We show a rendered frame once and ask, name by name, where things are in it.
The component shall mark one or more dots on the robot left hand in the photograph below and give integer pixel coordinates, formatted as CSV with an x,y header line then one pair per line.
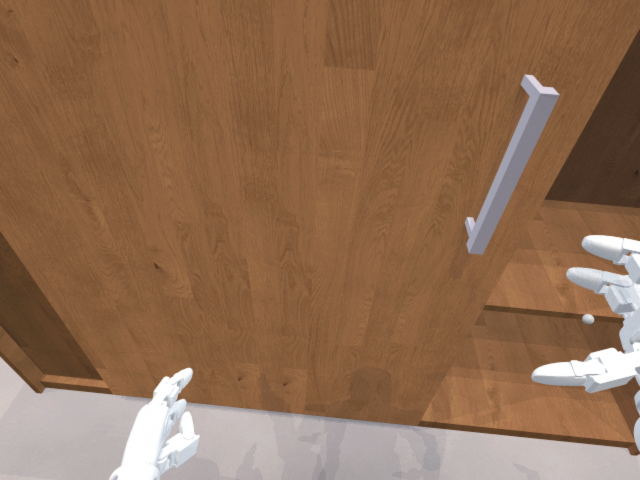
x,y
153,425

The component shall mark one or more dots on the wardrobe door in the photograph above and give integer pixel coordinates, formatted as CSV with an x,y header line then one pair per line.
x,y
31,321
273,193

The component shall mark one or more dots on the robot right hand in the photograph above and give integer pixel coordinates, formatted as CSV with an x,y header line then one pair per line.
x,y
607,368

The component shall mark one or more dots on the handle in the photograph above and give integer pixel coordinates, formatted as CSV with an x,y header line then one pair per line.
x,y
531,124

